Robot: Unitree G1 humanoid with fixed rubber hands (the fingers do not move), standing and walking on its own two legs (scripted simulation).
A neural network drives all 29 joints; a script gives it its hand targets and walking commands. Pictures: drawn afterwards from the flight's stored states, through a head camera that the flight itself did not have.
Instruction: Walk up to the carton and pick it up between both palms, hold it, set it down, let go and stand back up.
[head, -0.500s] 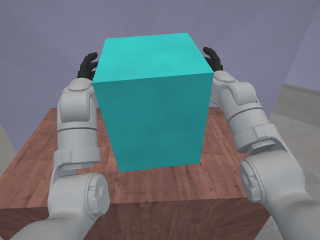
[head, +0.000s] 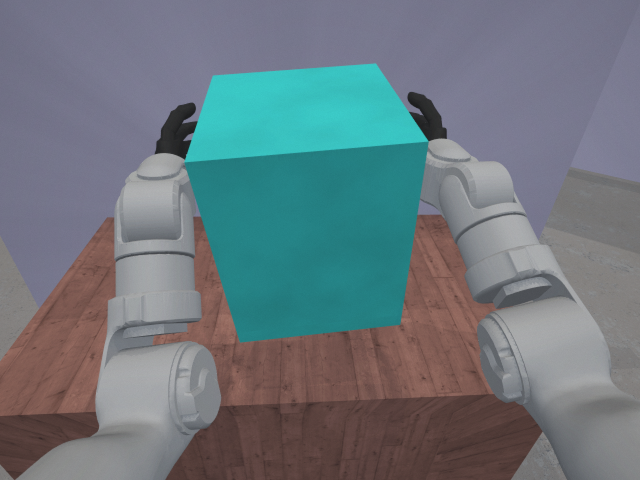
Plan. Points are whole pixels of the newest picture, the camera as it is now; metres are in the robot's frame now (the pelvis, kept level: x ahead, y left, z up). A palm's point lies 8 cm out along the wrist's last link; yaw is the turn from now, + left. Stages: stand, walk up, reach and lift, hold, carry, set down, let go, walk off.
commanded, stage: hold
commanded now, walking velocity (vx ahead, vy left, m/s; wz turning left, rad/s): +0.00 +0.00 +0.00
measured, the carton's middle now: (308, 202) +0.37 +0.01 +0.24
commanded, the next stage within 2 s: set down in 0.88 s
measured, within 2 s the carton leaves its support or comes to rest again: neither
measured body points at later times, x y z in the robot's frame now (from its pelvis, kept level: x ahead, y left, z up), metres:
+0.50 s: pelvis +0.00 +0.00 +0.00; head -0.09 +0.02 +0.44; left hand +0.38 +0.16 +0.29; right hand +0.38 -0.14 +0.30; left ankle +0.05 +0.14 -0.75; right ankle -0.03 -0.11 -0.75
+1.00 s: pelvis +0.00 +0.00 +0.00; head -0.09 +0.02 +0.44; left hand +0.38 +0.16 +0.30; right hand +0.39 -0.14 +0.31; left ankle +0.05 +0.14 -0.75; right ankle -0.03 -0.11 -0.75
